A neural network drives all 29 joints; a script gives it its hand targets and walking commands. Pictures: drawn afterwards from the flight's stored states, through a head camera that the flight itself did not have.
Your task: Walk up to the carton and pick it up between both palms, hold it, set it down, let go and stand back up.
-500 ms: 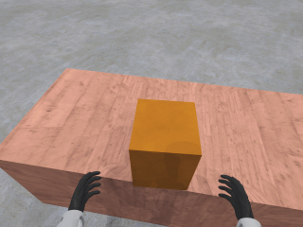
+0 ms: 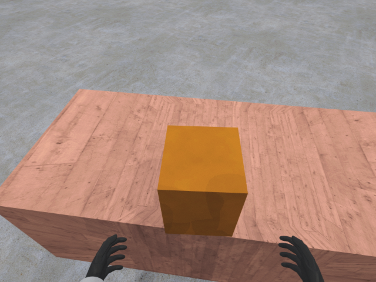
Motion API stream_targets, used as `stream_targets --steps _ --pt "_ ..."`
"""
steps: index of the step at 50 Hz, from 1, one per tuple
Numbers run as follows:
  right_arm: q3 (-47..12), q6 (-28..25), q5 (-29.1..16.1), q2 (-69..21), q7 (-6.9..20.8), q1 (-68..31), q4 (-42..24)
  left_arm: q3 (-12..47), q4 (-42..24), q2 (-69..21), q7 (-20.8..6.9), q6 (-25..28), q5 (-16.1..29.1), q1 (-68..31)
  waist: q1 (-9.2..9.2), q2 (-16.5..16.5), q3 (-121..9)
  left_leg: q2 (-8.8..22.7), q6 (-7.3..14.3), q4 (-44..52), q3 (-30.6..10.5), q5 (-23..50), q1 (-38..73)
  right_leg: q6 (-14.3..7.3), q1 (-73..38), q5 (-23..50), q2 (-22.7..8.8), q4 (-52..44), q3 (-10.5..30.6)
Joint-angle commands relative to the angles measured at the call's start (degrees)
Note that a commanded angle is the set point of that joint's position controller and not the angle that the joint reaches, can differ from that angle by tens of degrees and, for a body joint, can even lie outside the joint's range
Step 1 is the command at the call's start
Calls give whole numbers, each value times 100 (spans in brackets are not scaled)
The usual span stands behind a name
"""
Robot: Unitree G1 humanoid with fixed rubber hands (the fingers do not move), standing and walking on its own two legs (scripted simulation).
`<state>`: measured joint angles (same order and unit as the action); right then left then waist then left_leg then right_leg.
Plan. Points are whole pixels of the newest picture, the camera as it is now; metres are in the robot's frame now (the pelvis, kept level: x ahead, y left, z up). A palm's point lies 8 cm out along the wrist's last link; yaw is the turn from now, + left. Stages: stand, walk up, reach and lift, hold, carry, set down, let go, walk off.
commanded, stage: set down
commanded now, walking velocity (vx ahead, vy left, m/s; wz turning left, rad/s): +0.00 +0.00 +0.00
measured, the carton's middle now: (200, 182) +0.42 +0.01 -0.10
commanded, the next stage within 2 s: let go in 0.14 s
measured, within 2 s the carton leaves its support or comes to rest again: neither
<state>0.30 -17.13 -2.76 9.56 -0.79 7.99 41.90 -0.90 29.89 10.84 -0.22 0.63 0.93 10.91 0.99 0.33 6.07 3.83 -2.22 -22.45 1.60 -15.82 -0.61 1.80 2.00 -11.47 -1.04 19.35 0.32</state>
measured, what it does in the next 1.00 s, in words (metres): stands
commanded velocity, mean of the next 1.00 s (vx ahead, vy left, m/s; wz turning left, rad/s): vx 0.00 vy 0.00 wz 0.00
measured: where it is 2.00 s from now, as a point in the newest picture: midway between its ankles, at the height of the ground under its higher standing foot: outside the picture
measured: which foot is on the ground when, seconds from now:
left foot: down 0.00-1.00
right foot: down 0.00-1.00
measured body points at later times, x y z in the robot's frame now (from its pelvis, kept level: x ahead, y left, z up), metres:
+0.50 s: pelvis +0.00 +0.00 +0.00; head +0.00 +0.01 +0.45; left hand +0.17 +0.23 -0.09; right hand +0.17 -0.23 -0.08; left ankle -0.03 +0.14 -0.74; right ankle +0.00 -0.14 -0.74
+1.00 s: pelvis -0.01 +0.00 -0.01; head -0.02 +0.01 +0.44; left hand +0.09 +0.26 -0.12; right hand +0.07 -0.26 -0.13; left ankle -0.03 +0.14 -0.74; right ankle +0.00 -0.14 -0.74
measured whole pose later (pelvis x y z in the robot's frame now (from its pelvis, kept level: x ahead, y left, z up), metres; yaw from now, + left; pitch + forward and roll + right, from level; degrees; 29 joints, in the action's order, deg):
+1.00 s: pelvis -0.01 +0.00 -0.01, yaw -1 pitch -1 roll +0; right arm 4.4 1.7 1.3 13.6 2.0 16.6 45.6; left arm -2.3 39.6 13.5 -0.2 -0.4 -2.1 17.7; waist 0.5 0.4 -0.8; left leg 3.2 -2.0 -27.3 2.2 -17.0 -9.2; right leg 2.5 11.9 -13.4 -1.7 26.2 1.3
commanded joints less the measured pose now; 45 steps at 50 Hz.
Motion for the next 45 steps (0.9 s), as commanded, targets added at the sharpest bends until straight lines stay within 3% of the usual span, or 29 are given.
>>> stream_targets --steps 1,15,24,33,34,35,36,39,45 --pt "186 40 132 579 13 -239 -666 -150 -731 474 14 -192 -27 -212 -12 -79 -598 -477 -121 235 323 1952 -64 -274 -126 910 346 -353 -154" --pt "428 397 430 672 106 -173 -627 -51 -886 508 95 -776 -96 -304 -94 -249 -450 -422 -137 262 358 1852 -109 -275 86 708 375 -317 -297" --pt "430 398 474 696 135 -120 -686 -89 -818 553 75 -780 -92 -281 -79 -98 -584 -449 -129 202 369 1926 -144 -241 14 1029 383 -223 -290" --pt "420 426 501 664 132 -149 -861 -65 -766 587 85 -748 -29 -376 -45 -44 -497 -456 -58 267 398 1398 -386 -235 66 726 349 -165 -239" --pt "528 1254 402 1082 90 609 -334 -327 -279 1100 81 -370 -580 244 30 -365 -571 278 -13 83 -79 1637 -800 1 528 1423 -399 228 24" --pt "538 1596 437 1097 81 660 -381 -353 -149 1099 70 -220 -449 292 -57 -159 -414 237 -18 199 -107 541 -1127 85 565 863 -345 149 77" --pt "529 1736 428 1047 119 570 -454 -349 -101 1016 42 -146 -405 248 -58 -39 -356 204 -28 227 -72 214 -1260 102 657 698 -331 180 73" --pt "498 1812 389 1041 212 494 -448 -287 22 733 3 -28 -361 336 -4 -23 -964 190 -10 44 16 532 -956 51 567 1520 -390 398 118" --pt "522 1773 405 963 274 700 -122 -305 317 834 22 28 -303 323 -84 -24 -784 196 19 102 -79 332 -1157 20 882 1095 -378 324 237"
